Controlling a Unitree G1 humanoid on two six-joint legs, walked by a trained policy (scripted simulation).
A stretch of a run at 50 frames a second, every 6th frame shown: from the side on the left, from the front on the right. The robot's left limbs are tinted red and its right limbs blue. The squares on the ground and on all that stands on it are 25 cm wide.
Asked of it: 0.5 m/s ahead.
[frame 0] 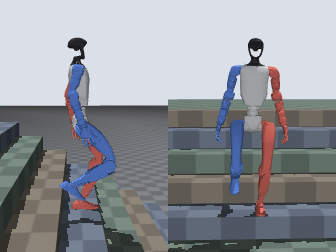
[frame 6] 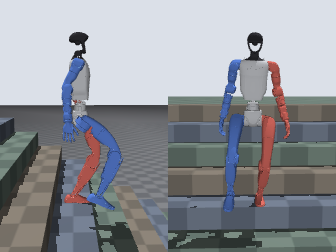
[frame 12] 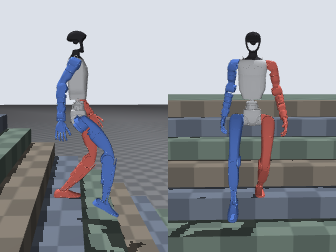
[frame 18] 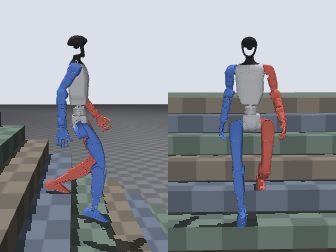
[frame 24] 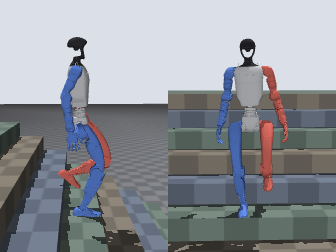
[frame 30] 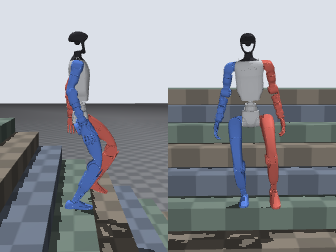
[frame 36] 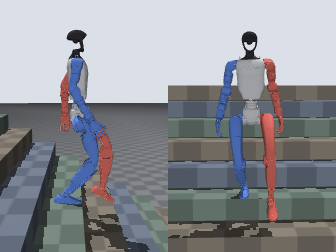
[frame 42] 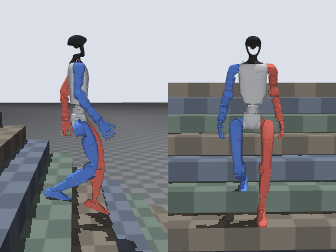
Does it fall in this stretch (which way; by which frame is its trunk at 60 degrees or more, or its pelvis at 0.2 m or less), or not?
no
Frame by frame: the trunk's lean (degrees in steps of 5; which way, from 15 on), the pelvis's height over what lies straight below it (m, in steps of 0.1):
0: 5, 0.7
6: 5, 0.7
12: 0, 0.7
18: 0, 0.8
24: 5, 0.7
30: 5, 0.7
36: 0, 0.7
42: 0, 0.8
